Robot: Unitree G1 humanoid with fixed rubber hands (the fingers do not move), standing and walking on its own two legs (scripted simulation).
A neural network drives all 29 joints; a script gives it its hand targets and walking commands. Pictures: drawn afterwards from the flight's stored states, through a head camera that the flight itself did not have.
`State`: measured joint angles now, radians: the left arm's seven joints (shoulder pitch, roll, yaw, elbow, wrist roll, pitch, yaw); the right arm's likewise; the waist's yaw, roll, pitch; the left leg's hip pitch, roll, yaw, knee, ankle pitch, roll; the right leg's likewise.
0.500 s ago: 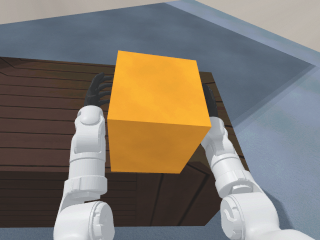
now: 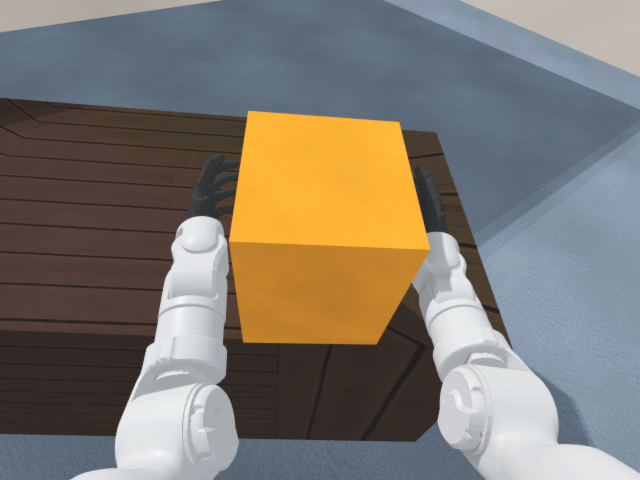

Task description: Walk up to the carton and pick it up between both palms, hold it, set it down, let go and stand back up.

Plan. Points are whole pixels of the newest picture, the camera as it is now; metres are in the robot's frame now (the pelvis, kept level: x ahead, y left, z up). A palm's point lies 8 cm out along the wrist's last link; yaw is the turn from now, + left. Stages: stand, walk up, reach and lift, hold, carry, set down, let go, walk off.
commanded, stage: set down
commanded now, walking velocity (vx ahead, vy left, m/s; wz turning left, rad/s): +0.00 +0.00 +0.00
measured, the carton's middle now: (317, 237) +0.41 +0.02 +0.07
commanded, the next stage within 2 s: none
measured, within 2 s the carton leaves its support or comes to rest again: neither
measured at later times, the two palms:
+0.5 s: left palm (210, 228) +0.40 +0.16 +0.08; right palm (417, 230) +0.43 -0.13 +0.08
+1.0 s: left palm (219, 240) +0.41 +0.16 +0.04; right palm (415, 236) +0.44 -0.13 +0.05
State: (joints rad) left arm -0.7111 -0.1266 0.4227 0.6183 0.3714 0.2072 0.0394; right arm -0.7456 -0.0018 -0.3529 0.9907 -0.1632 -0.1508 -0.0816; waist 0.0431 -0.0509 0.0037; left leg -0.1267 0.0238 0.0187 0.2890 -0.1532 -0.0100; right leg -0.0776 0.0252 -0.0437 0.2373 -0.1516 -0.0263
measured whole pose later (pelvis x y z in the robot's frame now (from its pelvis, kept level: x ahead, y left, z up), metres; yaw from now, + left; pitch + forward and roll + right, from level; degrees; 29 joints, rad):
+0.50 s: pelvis +0.01 +0.00 +0.00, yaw -1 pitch +6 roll +0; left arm -0.70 -0.14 0.47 0.70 0.37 0.10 0.06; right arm -0.77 0.01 -0.45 1.03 -0.27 -0.20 -0.04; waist 0.07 -0.03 -0.03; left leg -0.24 0.03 0.04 0.30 -0.16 -0.01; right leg -0.19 0.03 -0.04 0.25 -0.16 -0.03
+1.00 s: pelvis +0.01 +0.00 +0.00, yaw -2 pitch +13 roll +0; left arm -0.75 -0.14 0.54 0.83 0.37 -0.02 0.09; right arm -0.82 0.00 -0.53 1.07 -0.38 -0.23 -0.01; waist 0.09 -0.02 -0.08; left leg -0.38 0.04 0.07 0.31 -0.15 -0.01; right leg -0.36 0.03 -0.04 0.29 -0.15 -0.03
